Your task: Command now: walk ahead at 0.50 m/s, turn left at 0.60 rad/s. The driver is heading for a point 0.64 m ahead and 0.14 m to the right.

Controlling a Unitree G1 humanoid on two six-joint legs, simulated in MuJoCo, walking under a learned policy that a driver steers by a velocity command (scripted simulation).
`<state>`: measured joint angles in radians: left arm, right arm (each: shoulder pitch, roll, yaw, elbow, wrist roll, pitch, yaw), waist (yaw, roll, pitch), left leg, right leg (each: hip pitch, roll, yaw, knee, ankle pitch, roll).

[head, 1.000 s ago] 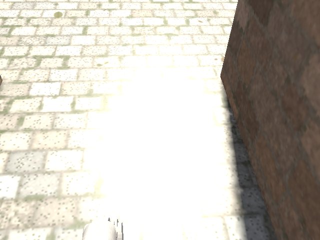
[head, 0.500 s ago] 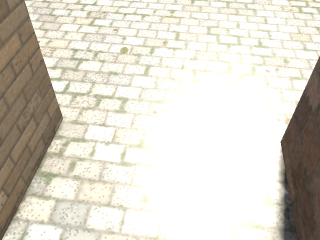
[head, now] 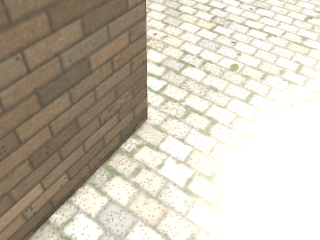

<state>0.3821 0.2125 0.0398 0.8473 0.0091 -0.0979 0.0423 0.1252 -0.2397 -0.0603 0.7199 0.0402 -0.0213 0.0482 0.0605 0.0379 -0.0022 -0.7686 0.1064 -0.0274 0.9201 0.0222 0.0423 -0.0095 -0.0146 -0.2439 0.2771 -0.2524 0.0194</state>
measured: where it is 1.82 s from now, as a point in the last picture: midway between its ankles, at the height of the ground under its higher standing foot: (188, 206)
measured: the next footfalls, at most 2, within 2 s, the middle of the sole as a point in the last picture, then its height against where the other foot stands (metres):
left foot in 0.16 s outside the picture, level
right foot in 0.74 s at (190, 230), level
